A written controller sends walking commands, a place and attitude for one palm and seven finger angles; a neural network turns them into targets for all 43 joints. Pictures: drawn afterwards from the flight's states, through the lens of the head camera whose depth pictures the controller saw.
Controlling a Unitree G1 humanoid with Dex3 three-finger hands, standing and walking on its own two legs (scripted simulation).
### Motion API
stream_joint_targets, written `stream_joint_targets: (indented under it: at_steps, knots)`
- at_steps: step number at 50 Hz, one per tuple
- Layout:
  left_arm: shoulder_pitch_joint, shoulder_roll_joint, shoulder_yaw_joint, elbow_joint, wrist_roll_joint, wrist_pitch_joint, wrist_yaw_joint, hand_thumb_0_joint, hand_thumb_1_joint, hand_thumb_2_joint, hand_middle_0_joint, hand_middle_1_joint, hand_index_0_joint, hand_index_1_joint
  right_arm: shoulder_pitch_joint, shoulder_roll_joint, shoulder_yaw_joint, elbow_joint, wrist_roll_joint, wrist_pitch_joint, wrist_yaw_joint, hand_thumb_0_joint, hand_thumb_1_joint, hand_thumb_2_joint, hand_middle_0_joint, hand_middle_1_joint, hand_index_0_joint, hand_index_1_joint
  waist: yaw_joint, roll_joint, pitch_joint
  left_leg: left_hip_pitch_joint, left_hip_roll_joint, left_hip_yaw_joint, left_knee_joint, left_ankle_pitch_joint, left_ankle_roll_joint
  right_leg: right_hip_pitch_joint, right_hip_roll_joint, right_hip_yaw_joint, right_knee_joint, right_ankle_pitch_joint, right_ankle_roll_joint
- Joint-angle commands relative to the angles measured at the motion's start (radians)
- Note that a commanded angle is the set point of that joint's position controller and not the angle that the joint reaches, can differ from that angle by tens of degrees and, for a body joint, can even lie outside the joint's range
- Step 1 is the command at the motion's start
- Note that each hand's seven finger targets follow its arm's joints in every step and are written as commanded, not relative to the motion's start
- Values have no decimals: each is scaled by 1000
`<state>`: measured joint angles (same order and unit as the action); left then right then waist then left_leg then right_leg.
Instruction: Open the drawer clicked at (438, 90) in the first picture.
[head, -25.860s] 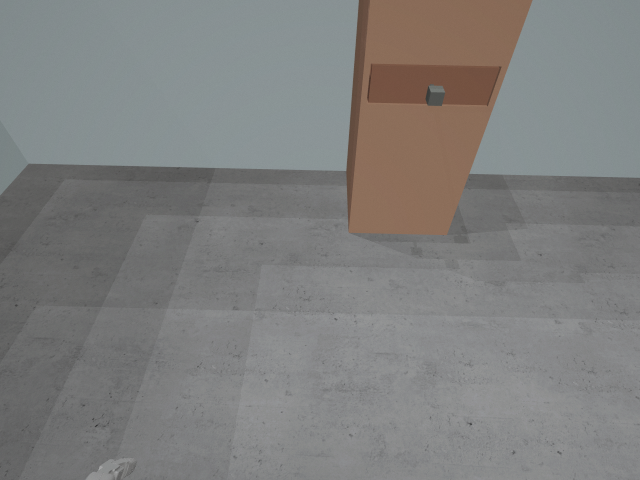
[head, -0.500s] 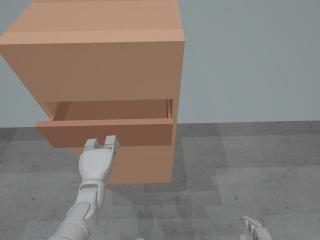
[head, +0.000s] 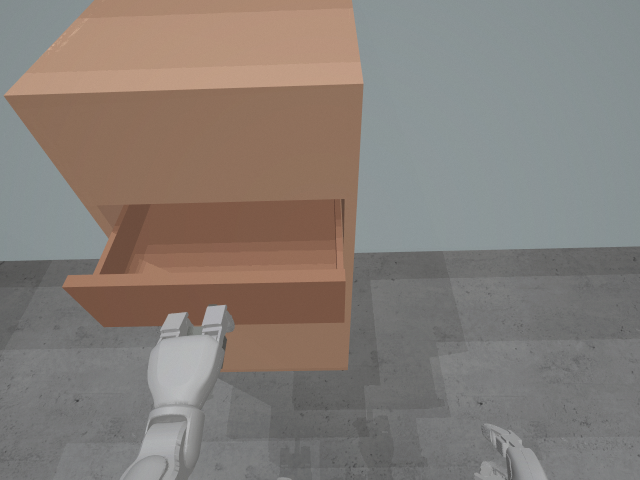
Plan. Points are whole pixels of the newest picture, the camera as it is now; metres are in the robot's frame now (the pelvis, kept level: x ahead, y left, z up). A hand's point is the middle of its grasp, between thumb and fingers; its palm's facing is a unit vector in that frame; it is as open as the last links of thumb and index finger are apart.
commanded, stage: pull the drawer open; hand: left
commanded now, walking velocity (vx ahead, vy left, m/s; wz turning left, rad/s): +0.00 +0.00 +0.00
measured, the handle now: (208, 333) +0.32 +0.18 -0.03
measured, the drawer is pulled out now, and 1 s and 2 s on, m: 0.15 0.27 0.30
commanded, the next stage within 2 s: open the thumb to release the handle in 1.50 s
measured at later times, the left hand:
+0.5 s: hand (193, 434) +0.19 +0.18 -0.05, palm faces -0.02 -0.12 -0.99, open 8.0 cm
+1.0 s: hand out of the picture +0.14 +0.17 -0.04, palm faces -0.04 -0.13 -0.99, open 8.0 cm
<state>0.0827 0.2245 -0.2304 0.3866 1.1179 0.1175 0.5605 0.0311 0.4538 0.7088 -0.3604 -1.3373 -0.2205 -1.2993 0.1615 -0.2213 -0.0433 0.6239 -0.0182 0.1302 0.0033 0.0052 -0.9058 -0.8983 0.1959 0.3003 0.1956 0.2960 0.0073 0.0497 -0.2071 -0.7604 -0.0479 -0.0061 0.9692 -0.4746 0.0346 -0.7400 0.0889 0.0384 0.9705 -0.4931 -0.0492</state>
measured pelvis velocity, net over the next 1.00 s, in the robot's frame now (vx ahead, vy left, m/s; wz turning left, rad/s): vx -0.02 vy -0.02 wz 0.01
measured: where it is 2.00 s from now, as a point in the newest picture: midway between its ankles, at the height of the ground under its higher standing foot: outside the picture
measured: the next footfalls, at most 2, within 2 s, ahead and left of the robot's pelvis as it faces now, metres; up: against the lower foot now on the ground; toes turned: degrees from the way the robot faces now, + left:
none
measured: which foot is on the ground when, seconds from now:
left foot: down 0.00-1.00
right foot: down 0.00-1.00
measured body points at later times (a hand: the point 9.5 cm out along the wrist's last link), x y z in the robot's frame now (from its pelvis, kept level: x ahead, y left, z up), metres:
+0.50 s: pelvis +0.00 -0.01 -0.01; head +0.03 -0.04 +0.44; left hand +0.19 +0.18 +0.01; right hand +0.21 -0.23 -0.11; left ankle -0.01 +0.10 -0.68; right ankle -0.02 -0.09 -0.68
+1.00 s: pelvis -0.02 -0.02 -0.02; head +0.02 -0.06 +0.43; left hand +0.14 +0.18 +0.01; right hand +0.20 -0.23 -0.12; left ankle -0.01 +0.10 -0.68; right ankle -0.02 -0.09 -0.68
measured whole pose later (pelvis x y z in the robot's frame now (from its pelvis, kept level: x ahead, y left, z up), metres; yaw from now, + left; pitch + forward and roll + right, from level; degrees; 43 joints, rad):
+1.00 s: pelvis -0.02 -0.02 -0.02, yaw +1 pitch +15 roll +2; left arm 0.53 0.27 -0.17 0.02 1.12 -0.03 0.56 0.07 0.47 0.66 -0.34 -1.34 -0.25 -1.31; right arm 0.11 -0.22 -0.01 0.54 -0.05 0.11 0.02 0.01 -0.91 -0.90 0.20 0.30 0.20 0.30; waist 0.06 0.04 -0.21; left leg -0.83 -0.05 -0.01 1.08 -0.50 0.00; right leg -0.83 0.09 0.03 1.12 -0.54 -0.08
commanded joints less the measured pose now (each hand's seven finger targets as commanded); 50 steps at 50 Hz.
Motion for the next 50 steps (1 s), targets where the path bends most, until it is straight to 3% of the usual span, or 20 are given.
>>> stream_joint_targets:
  at_steps: [1, 8, 12, 16, 18, 24, 25, 30, 31, 32, 36, 38, 40, 41, 43, 46, 50]
  knots:
    - [-96, 106, 87, -241, -6, 4, 63, 0, 900, 900, -400, -1350, -400, -1350, -101, -106, -31, -160, -4, -48, -2, 0, -900, -900, 200, 300, 200, 300, 13, -59, -218, 184, 2, -11, -91, 319, 4, 138, -31, 13, -137, 407, -10]
    - [19, 97, 76, -340, -7, -8, 69, 0, 900, 900, -400, -1350, -400, -1350, -137, -99, -25, -185, -9, -48, 9, 0, -900, -900, 200, 300, 200, 300, 28, -50, -239, 195, -1, -10, -76, 334, 2, 147, -35, 26, -124, 440, -10]
    - [110, 131, 121, -369, -14, -20, 72, 0, 900, 900, -400, -1350, -400, -1350, -150, -97, -20, -195, -12, -51, 7, 0, -900, -900, 200, 300, 200, 300, 36, -66, -227, 169, -8, -11, -69, 329, 0, 168, -38, 41, -119, 486, -11]
    - [177, 131, 125, -389, -5, -35, 77, 0, 900, 900, -400, -1350, -400, -1350, -163, -92, -13, -203, -15, -52, 11, 0, -900, -900, 200, 300, 200, 300, 40, -64, -188, 150, -12, -11, -61, 307, -1, 147, -38, 47, -111, 468, -10]
    - [176, 134, 122, -431, 3, -42, 80, 0, 900, 900, -400, -1350, -400, -1350, -180, -91, -10, -208, -20, -51, 14, 0, -900, -900, 200, 300, 200, 300, 44, -46, -215, 164, -12, -10, -50, 317, -1, 136, -40, 56, -101, 474, -12]
    - [264, 148, 155, -453, 3, -68, 83, 0, 900, 900, -400, -1350, -400, -1350, -179, -86, -9, -219, -23, -56, 13, 0, -900, -900, 200, 300, 200, 300, 50, -69, -188, 135, -14, -13, -32, 288, -1, 114, -39, 55, -89, 444, -12]
    - [278, 165, 170, -466, 6, -74, 84, 0, 900, 900, -400, -1350, -400, -1350, -193, -86, -6, -221, -25, -56, 13, 0, -900, -900, 200, 300, 200, 300, 62, -63, -203, 132, -16, -12, -30, 281, -3, 113, -39, 67, -86, 434, -12]
    - [304, 161, 161, -505, 8, -82, 83, 0, 900, 900, -400, -1350, -400, -1350, -197, -84, -3, -235, -28, -58, 16, 0, -900, -900, 200, 300, 200, 300, 63, -51, -188, 127, -17, -15, -19, 248, -4, 67, -38, 58, -80, 349, -16]
    - [317, 150, 152, -501, 5, -82, 80, 0, 900, 900, -400, -1350, -400, -1350, -194, -83, -5, -235, -28, -60, 14, 0, -900, -900, 200, 300, 200, 300, 53, -62, -170, 117, -16, -13, -15, 234, 0, 67, -41, 56, -89, 345, -13]
    - [331, 177, 188, -507, 0, -85, 81, 0, 900, 900, -400, -1350, -400, -1350, -194, -85, -3, -239, -26, -60, 11, 0, -900, -900, 200, 300, 200, 300, 61, -59, -175, 110, -16, -16, -19, 231, -2, 76, -37, 61, -88, 341, -17]
    - [382, 163, 166, -537, -4, -99, 74, 0, 900, 900, -400, -1350, -400, -1350, -197, -81, 0, -251, -29, -63, 13, 0, -900, -900, 200, 300, 200, 300, 62, -66, -161, 93, -20, -13, -7, 209, 0, 63, -45, 69, -87, 326, -13]
    - [400, 184, 189, -535, -10, -98, 72, 0, 900, 900, -400, -1350, -400, -1350, -204, -80, 7, -252, -28, -63, 13, 0, -900, -900, 200, 300, 200, 300, 71, -71, -161, 84, -22, -12, -5, 196, -2, 60, -47, 83, -89, 306, -13]
    - [361, 180, 180, -560, -4, -105, 73, 0, 900, 900, -400, -1350, -400, -1350, -201, -83, 1, -253, -32, -61, 12, 0, -900, -900, 200, 300, 200, 300, 60, -68, -157, 83, -22, -14, 5, 180, -1, 29, -48, 88, -92, 268, -13]
    - [401, 172, 178, -550, -8, -107, 70, 0, 900, 900, -400, -1350, -400, -1350, -197, -80, 1, -259, -31, -64, 11, 0, -900, -900, 200, 300, 200, 300, 61, -63, -137, 71, -21, -11, 2, 166, 1, 38, -49, 76, -98, 256, -11]
    - [425, 204, 208, -560, -10, -114, 71, 0, 900, 900, -400, -1350, -400, -1350, -201, -80, 7, -259, -31, -66, 12, 0, -900, -900, 200, 300, 200, 300, 75, -62, -163, 65, -25, -9, 6, 163, -2, 45, -53, 103, -97, 252, -13]
    - [487, 186, 195, -582, -17, -128, 64, 0, 900, 900, -400, -1350, -400, -1350, -194, -78, 4, -268, -32, -71, 14, 0, -900, -900, 200, 300, 200, 300, 76, -50, -156, 56, -25, -9, 13, 165, 0, 47, -55, 96, -90, 272, -13]
    - [571, 214, 234, -593, -29, -152, 58, 0, 900, 900, -400, -1350, -400, -1350, -194, -77, 9, -273, -35, -75, 15, 0, -900, -900, 200, 300, 200, 300, 89, -80, -158, 23, -30, -10, 23, 162, -2, 65, -60, 127, -85, 307, -10]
